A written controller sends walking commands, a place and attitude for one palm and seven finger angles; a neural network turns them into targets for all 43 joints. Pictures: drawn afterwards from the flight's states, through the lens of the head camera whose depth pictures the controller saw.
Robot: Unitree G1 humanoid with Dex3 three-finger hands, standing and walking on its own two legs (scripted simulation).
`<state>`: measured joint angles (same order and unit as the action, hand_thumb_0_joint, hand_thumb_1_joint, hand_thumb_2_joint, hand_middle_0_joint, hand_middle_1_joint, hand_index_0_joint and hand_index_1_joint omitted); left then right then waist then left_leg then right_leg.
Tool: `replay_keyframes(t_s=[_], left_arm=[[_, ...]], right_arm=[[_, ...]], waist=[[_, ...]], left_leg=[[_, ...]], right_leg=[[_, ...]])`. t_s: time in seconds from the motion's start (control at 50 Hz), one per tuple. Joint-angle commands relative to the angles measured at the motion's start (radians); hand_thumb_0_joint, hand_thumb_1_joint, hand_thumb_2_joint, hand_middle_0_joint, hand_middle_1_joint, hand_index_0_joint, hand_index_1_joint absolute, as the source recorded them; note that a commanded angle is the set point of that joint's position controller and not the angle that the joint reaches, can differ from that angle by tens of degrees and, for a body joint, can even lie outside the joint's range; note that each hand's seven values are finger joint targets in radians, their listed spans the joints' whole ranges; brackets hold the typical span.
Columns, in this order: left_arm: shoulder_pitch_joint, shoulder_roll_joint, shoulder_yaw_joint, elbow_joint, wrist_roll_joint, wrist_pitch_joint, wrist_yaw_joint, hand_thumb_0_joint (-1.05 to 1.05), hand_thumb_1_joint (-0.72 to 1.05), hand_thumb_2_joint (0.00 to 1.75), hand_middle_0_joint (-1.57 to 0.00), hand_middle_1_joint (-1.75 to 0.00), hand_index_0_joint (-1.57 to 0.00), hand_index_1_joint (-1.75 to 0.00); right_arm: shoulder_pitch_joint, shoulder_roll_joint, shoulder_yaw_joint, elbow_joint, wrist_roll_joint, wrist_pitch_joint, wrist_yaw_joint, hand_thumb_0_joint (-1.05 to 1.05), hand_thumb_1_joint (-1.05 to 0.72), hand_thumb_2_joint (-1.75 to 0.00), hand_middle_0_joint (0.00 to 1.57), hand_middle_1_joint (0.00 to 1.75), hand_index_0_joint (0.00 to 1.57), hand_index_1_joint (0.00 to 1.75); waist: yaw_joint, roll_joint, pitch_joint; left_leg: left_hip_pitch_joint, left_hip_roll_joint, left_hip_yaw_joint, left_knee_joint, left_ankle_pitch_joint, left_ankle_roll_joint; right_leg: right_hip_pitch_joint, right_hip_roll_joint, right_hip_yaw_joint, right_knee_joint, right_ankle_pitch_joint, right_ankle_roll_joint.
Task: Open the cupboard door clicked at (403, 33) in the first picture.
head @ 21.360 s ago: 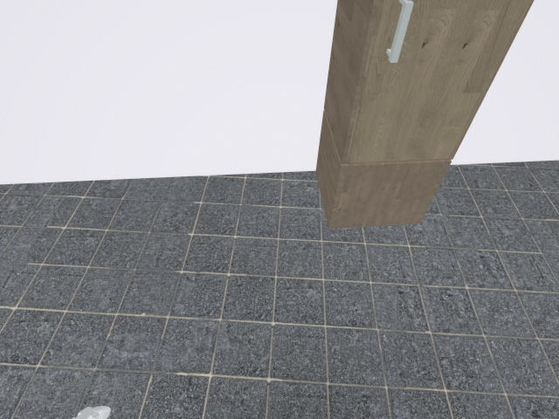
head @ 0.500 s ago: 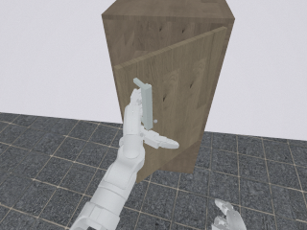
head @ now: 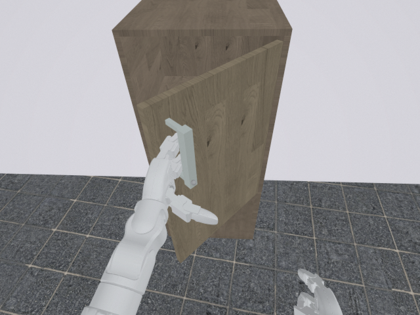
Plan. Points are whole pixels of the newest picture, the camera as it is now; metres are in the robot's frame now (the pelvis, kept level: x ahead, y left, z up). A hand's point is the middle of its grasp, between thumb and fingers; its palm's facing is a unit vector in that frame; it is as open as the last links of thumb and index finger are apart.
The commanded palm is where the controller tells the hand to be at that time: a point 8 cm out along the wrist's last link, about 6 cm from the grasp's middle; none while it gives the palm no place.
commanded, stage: slide the hand sideways off the handle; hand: left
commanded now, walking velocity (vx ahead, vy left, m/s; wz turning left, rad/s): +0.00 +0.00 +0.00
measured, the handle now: (181, 154) +0.38 +0.09 +0.14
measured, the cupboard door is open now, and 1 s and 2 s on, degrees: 48 47 47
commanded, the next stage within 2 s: draw the hand back to the body in 0.58 s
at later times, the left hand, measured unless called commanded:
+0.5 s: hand (160, 208) +0.26 +0.11 +0.12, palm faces -0.01 -1.00 -0.04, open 16.2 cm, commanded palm +0.22 +0.17 +0.12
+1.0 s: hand (122, 220) +0.23 +0.16 +0.14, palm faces +0.04 -1.00 -0.07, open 16.3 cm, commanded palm +0.19 +0.21 +0.14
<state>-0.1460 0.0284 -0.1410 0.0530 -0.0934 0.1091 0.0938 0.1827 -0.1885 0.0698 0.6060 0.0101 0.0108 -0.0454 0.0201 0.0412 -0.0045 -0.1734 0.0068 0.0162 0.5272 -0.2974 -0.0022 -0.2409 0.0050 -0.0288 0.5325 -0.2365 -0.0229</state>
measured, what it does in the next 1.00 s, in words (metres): stands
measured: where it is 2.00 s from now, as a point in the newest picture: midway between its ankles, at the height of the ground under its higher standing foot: outside the picture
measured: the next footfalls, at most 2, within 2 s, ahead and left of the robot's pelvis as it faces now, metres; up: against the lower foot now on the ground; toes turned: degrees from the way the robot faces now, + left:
none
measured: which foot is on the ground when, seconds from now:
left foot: down 0.00-1.00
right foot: down 0.00-1.00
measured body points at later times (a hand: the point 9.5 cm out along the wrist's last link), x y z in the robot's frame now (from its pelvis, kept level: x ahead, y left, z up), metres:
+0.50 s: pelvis +0.03 -0.01 +0.00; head +0.00 -0.03 +0.45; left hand +0.25 +0.16 +0.13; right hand +0.24 -0.20 -0.07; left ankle +0.00 +0.12 -0.73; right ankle +0.04 -0.10 -0.73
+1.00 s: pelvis +0.01 +0.00 +0.00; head -0.02 -0.02 +0.44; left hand +0.22 +0.21 +0.14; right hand +0.22 -0.20 -0.07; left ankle +0.00 +0.12 -0.73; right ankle +0.04 -0.10 -0.73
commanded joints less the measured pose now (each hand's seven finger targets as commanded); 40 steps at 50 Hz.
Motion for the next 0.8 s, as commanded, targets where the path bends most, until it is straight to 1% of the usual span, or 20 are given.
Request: replay_keyframes(t_s=[0.0, 0.04, 0.1, 0.14, 0.18, 0.2, 0.22, 0.24, 0.3, 0.32, 0.38, 0.5, 0.52, 0.54, 0.6, 0.62, 0.64, 0.72, 0.76, 0.78], left_arm=[[-0.151, 0.076, 0.114, -0.314, -0.005, -0.036, 0.003, 0.0, -0.5, 0.3, -0.15, -0.3, -0.15, -0.3], [-0.071, 0.095, 0.132, -0.366, -0.008, -0.034, -0.007, 0.0, -0.5, 0.3, -0.15, -0.3, -0.15, -0.3], [0.004, 0.08, 0.097, -0.488, -0.004, -0.041, -0.024, 0.0, -0.5, 0.3, -0.15, -0.3, -0.15, -0.3], [0.073, 0.118, 0.134, -0.492, -0.011, -0.041, -0.037, 0.0, -0.5, 0.3, -0.15, -0.3, -0.15, -0.3], [0.06, 0.115, 0.115, -0.55, -0.009, -0.047, -0.053, 0.0, -0.5, 0.3, -0.15, -0.3, -0.15, -0.3], [0.074, 0.113, 0.106, -0.55, -0.009, -0.048, -0.062, 0.0, -0.5, 0.3, -0.15, -0.3, -0.15, -0.3], [0.073, 0.115, 0.101, -0.551, -0.012, -0.048, -0.068, 0.0, -0.5, 0.3, -0.15, -0.3, -0.15, -0.3], [0.076, 0.112, 0.102, -0.568, -0.018, -0.054, -0.074, 0.0, -0.5, 0.3, -0.15, -0.3, -0.15, -0.3], [0.126, 0.116, 0.099, -0.591, -0.024, -0.057, -0.096, 0.0, -0.5, 0.3, -0.15, -0.3, -0.15, -0.3], [0.157, 0.128, 0.112, -0.576, -0.029, -0.054, -0.103, 0.0, -0.5, 0.3, -0.15, -0.3, -0.15, -0.3], [0.199, 0.17, 0.171, -0.592, -0.042, -0.056, -0.123, 0.0, -0.5, 0.3, -0.15, -0.3, -0.15, -0.3], [0.302, 0.189, 0.207, -0.637, -0.064, -0.063, -0.158, 0.0, -0.5, 0.3, -0.15, -0.3, -0.15, -0.3], [0.337, 0.203, 0.224, -0.619, -0.07, -0.062, -0.165, 0.0, -0.5, 0.3, -0.15, -0.3, -0.15, -0.3], [0.307, 0.187, 0.203, -0.64, -0.074, -0.069, -0.173, 0.0, -0.5, 0.3, -0.15, -0.3, -0.15, -0.3], [0.301, 0.174, 0.176, -0.672, -0.084, -0.086, -0.2, 0.0, -0.5, 0.3, -0.15, -0.3, -0.15, -0.3], [0.296, 0.173, 0.164, -0.659, -0.084, -0.091, -0.204, 0.0, -0.5, 0.3, -0.15, -0.3, -0.15, -0.3], [0.27, 0.151, 0.137, -0.674, -0.086, -0.097, -0.209, 0.0, -0.5, 0.3, -0.15, -0.3, -0.15, -0.3], [0.299, 0.225, 0.211, -0.649, -0.082, -0.099, -0.202, 0.0, -0.5, 0.3, -0.15, -0.3, -0.15, -0.3], [0.3, 0.243, 0.246, -0.647, -0.087, -0.099, -0.199, 0.0, -0.5, 0.3, -0.15, -0.3, -0.15, -0.3], [0.288, 0.236, 0.244, -0.649, -0.09, -0.098, -0.202, 0.0, -0.5, 0.3, -0.15, -0.3, -0.15, -0.3]], right_arm=[[-0.182, -0.074, -0.034, -0.204, -0.001, -0.047, -0.005, 0.0, -0.9, -0.9, 0.2, 0.3, 0.2, 0.3], [-0.178, -0.074, -0.034, -0.212, 0.0, -0.043, 0.0, 0.0, -0.9, -0.9, 0.2, 0.3, 0.2, 0.3], [-0.171, -0.075, -0.038, -0.231, -0.002, -0.047, 0.006, 0.0, -0.9, -0.9, 0.2, 0.3, 0.2, 0.3], [-0.168, -0.08, -0.038, -0.229, -0.001, -0.049, 0.005, 0.0, -0.9, -0.9, 0.2, 0.3, 0.2, 0.3], [-0.167, -0.08, -0.039, -0.235, -0.001, -0.057, 0.002, 0.0, -0.9, -0.9, 0.2, 0.3, 0.2, 0.3], [-0.163, -0.082, -0.036, -0.236, -0.001, -0.063, 0.0, 0.0, -0.9, -0.9, 0.2, 0.3, 0.2, 0.3], [-0.165, -0.083, -0.035, -0.235, 0.001, -0.067, -0.002, 0.0, -0.9, -0.9, 0.2, 0.3, 0.2, 0.3], [-0.157, -0.083, -0.035, -0.234, -0.002, -0.076, -0.003, 0.0, -0.9, -0.9, 0.2, 0.3, 0.2, 0.3], [-0.148, -0.086, -0.033, -0.237, -0.002, -0.095, -0.005, 0.0, -0.9, -0.9, 0.2, 0.3, 0.2, 0.3], [-0.15, -0.087, -0.033, -0.236, 0.0, -0.102, -0.007, 0.0, -0.9, -0.9, 0.2, 0.3, 0.2, 0.3], [-0.146, -0.09, -0.031, -0.234, -0.003, -0.116, -0.012, 0.0, -0.9, -0.9, 0.2, 0.3, 0.2, 0.3], [-0.135, -0.092, -0.029, -0.238, 0.0, -0.144, -0.009, 0.0, -0.9, -0.9, 0.2, 0.3, 0.2, 0.3], [-0.134, -0.094, -0.031, -0.232, 0.002, -0.147, -0.01, 0.0, -0.9, -0.9, 0.2, 0.3, 0.2, 0.3], [-0.132, -0.095, -0.029, -0.232, 0.003, -0.154, -0.01, 0.0, -0.9, -0.9, 0.2, 0.3, 0.2, 0.3], [-0.119, -0.101, -0.033, -0.237, 0.004, -0.187, -0.014, 0.0, -0.9, -0.9, 0.2, 0.3, 0.2, 0.3], [-0.119, -0.103, -0.034, -0.232, 0.007, -0.197, -0.016, 0.0, -0.9, -0.9, 0.2, 0.3, 0.2, 0.3], [-0.117, -0.105, -0.034, -0.231, 0.009, -0.209, -0.017, 0.0, -0.9, -0.9, 0.2, 0.3, 0.2, 0.3], [-0.11, -0.111, -0.035, -0.217, 0.006, -0.237, -0.029, 0.0, -0.9, -0.9, 0.2, 0.3, 0.2, 0.3], [-0.113, -0.11, -0.033, -0.213, 0.007, -0.243, -0.031, 0.0, -0.9, -0.9, 0.2, 0.3, 0.2, 0.3], [-0.118, -0.108, -0.03, -0.211, 0.007, -0.245, -0.031, 0.0, -0.9, -0.9, 0.2, 0.3, 0.2, 0.3]], waist=[[0.048, -0.112, -0.177], [0.053, -0.092, -0.181], [0.043, -0.082, -0.202], [0.037, -0.101, -0.171], [0.025, -0.067, -0.164], [0.02, -0.078, -0.147], [0.015, -0.047, -0.123], [0.014, -0.062, -0.139], [0.016, -0.065, -0.155], [0.021, -0.066, -0.134], [0.034, -0.094, -0.156], [0.041, -0.067, -0.158], [0.043, -0.052, -0.139], [0.029, -0.058, -0.128], [0.02, -0.062, -0.133], [0.012, -0.07, -0.108], [0.006, -0.049, -0.103], [0.029, -0.05, -0.105], [0.035, -0.067, -0.109], [0.037, -0.045, -0.108]], left_leg=[[-0.024, -0.022, 0.008, -0.086, 0.128, 0.02], [-0.019, -0.02, 0.008, -0.087, 0.16, 0.018], [0.007, -0.019, 0.011, -0.075, 0.216, 0.021], [-0.005, -0.017, 0.011, -0.065, 0.208, 0.024], [0.006, -0.021, 0.009, -0.057, 0.204, 0.025], [0.002, -0.02, 0.004, -0.054, 0.196, 0.025], [0.004, -0.022, 0.003, -0.048, 0.185, 0.025], [0.011, -0.021, -0.005, -0.051, 0.191, 0.024], [0.009, -0.024, -0.009, -0.04, 0.207, 0.024], [0.005, -0.023, -0.01, -0.037, 0.196, 0.024], [-0.007, -0.024, -0.012, -0.034, 0.206, 0.026], [-0.018, -0.023, -0.012, -0.024, 0.244, 0.023], [-0.026, -0.021, -0.01, -0.02, 0.236, 0.022], [-0.029, -0.021, -0.011, -0.02, 0.227, 0.022], [-0.028, -0.023, -0.017, -0.007, 0.21, 0.025], [-0.034, -0.02, -0.021, -0.004, 0.197, 0.026], [-0.034, -0.023, -0.024, -0.005, 0.181, 0.025], [-0.051, -0.025, -0.033, -0.009, 0.137, 0.024], [-0.061, -0.025, -0.034, -0.015, 0.139, 0.024], [-0.062, -0.028, -0.032, -0.018, 0.134, 0.022]], right_leg=[[0.138, -0.018, 0.023, -0.124, 0.093, -0.003], [0.152, -0.018, 0.02, -0.111, 0.143, -0.004], [0.162, -0.014, 0.014, -0.085, 0.242, 0.0], [0.146, -0.012, 0.018, -0.09, 0.239, 0.005], [0.13, -0.011, 0.018, -0.086, 0.235, 0.006], [0.115, -0.009, 0.011, -0.083, 0.222, 0.006], [0.095, -0.01, 0.017, -0.091, 0.199, 0.005], [0.099, -0.009, 0.005, -0.08, 0.204, 0.005], [0.102, -0.008, 0.001, -0.063, 0.235, 0.008], [0.091, -0.008, 0.001, -0.068, 0.218, 0.009], [0.115, -0.011, 0.008, -0.062, 0.24, 0.011], [0.127, -0.011, 0.002, -0.038, 0.308, 0.014], [0.118, -0.011, 0.004, -0.044, 0.292, 0.012], [0.105, -0.013, 0.004, -0.046, 0.283, 0.015], [0.084, -0.011, 0.004, -0.043, 0.254, 0.019], [0.062, -0.01, 0.001, -0.05, 0.222, 0.017], [0.048, -0.01, -0.002, -0.048, 0.194, 0.016], [0.043, -0.012, 0.003, -0.058, 0.104, 0.011], [0.058, -0.013, 0.003, -0.057, 0.107, 0.012], [0.062, -0.015, 0.004, -0.059, 0.1, 0.01]])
